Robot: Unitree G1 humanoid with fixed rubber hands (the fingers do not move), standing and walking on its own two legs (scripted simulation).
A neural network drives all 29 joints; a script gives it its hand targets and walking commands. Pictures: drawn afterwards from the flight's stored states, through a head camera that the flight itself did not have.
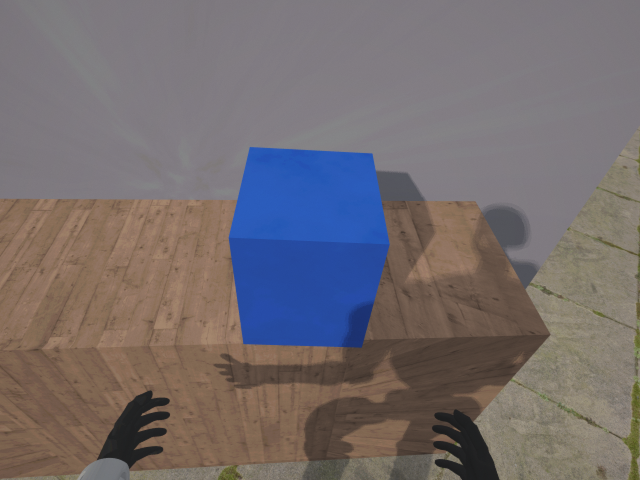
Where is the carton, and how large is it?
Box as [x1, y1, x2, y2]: [229, 147, 389, 347]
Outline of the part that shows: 250,147 229,234 229,243 243,343 361,347 389,244 372,154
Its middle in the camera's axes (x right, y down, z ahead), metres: -0.02 +0.02 +0.64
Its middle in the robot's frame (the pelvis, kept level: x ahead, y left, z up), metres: +0.48 +0.03 +0.01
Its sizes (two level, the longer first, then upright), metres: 0.210 0.200 0.250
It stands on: a pedestal, 0.66 m high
